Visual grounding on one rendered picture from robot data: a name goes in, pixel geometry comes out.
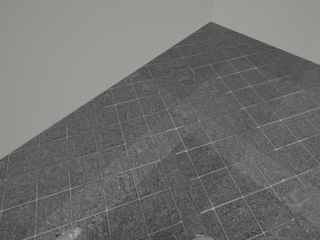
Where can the robot left hand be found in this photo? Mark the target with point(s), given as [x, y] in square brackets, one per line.
[70, 234]

